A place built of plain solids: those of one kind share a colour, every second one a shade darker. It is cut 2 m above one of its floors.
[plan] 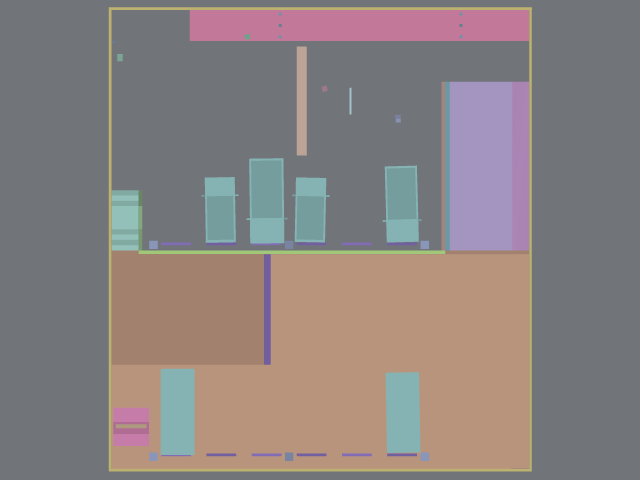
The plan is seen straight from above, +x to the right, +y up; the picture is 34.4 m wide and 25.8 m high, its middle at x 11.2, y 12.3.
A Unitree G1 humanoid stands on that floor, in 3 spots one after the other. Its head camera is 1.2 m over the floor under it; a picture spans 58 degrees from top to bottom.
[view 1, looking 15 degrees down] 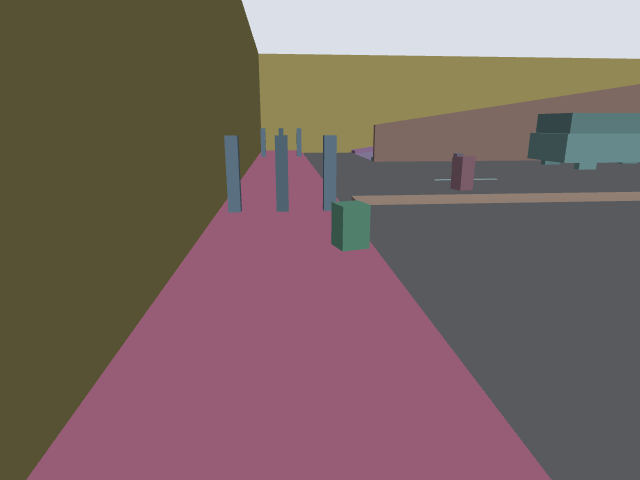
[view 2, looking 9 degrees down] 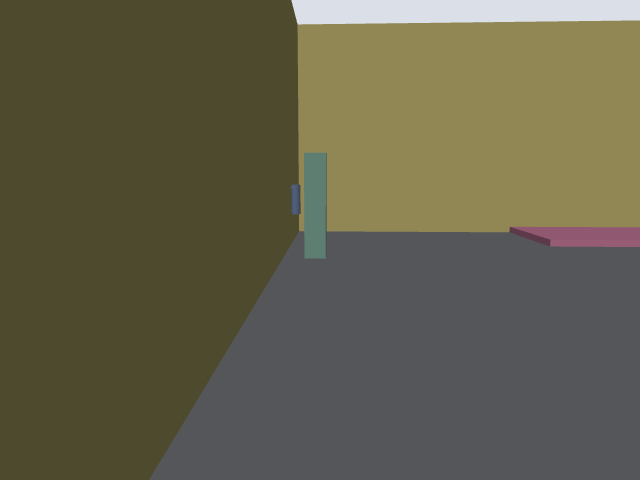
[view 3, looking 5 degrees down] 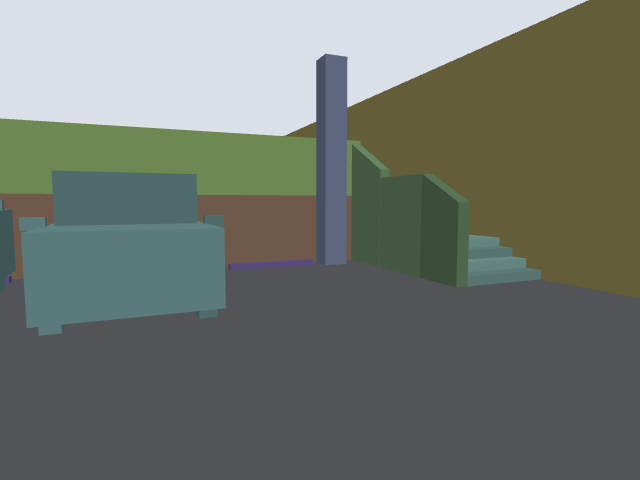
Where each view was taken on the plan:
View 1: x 3.50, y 23.83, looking -5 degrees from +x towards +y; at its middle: walkway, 4.20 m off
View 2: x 0.72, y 15.98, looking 92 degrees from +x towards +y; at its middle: pay_station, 6.00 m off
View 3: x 5.77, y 19.77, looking -113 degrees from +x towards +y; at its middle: column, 8.47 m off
